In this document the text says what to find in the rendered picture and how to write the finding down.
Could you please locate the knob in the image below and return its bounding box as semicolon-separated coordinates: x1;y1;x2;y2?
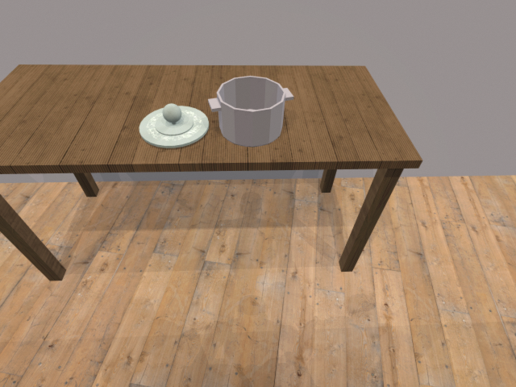
162;103;181;123

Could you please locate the pot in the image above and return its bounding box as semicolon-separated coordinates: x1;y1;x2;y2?
208;76;293;147

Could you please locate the lid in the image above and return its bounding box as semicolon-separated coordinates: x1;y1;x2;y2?
139;106;209;148

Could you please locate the table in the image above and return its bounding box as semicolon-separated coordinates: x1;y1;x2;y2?
0;64;422;281

